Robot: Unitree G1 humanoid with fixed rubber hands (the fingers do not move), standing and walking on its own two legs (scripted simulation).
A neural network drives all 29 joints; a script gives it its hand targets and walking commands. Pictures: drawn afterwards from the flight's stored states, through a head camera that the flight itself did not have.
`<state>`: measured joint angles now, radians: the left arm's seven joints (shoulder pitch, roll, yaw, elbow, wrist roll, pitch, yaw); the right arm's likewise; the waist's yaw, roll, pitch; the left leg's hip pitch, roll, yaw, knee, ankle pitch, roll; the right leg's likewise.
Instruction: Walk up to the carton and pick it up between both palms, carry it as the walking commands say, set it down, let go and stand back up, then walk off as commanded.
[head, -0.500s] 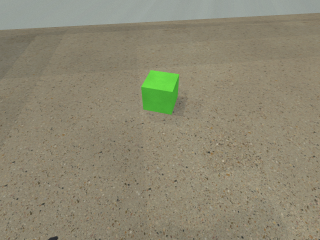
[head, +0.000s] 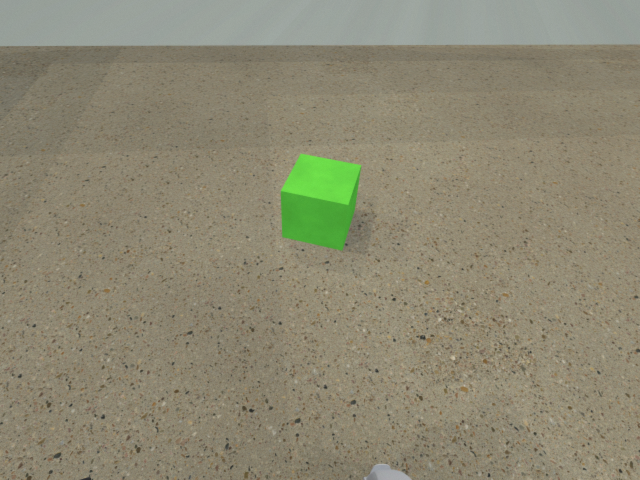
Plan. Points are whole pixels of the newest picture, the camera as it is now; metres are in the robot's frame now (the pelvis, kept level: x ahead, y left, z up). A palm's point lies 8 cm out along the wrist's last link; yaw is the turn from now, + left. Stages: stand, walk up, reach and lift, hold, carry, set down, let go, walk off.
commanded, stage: walk up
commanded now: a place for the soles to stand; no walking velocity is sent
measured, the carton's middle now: (321, 201) +1.35 -0.05 -0.64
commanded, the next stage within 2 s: none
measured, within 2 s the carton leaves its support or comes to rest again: neither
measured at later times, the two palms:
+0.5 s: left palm (78, 391) +0.28 +0.34 -0.08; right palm (518, 330) +0.38 -0.32 -0.08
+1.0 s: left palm (154, 228) +0.60 +0.32 -0.08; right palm (507, 300) +0.45 -0.34 -0.10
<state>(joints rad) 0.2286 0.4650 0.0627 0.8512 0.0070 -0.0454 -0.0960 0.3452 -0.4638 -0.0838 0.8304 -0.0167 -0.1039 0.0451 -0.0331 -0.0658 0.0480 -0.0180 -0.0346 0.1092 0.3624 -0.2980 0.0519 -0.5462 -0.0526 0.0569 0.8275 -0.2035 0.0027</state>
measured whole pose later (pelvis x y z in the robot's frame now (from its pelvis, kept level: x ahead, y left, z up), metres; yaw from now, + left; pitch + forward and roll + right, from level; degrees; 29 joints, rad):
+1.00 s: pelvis +0.44 +0.00 -0.02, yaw -2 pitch -1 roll +0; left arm 0.21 0.47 0.08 0.72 0.02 -0.07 -0.08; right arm 0.41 -0.49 -0.08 0.73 0.00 -0.09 0.04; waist -0.06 0.02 0.05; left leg -0.20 0.07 0.10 0.70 -0.44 0.02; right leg -0.41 -0.03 -0.06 0.59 -0.19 -0.05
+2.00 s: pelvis +0.74 -0.01 -0.02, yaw +0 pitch -2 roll +1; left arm 0.40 0.50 0.07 0.74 0.00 -0.06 -0.05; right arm 0.30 -0.48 -0.07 0.75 -0.01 -0.10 0.04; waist 0.07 -0.01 0.07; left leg -0.41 0.03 0.07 0.62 -0.20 0.04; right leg -0.29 -0.07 -0.04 0.75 -0.42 -0.03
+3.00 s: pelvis +0.83 -0.03 +0.00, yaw +3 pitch -2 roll +0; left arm 0.04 0.41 0.01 1.03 0.00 -0.01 -0.02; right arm 0.08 -0.42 0.00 1.05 0.00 -0.04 0.00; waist 0.01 -0.02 0.06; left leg -0.22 0.02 -0.03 0.49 -0.24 -0.02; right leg -0.23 -0.07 -0.08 0.49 -0.22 0.02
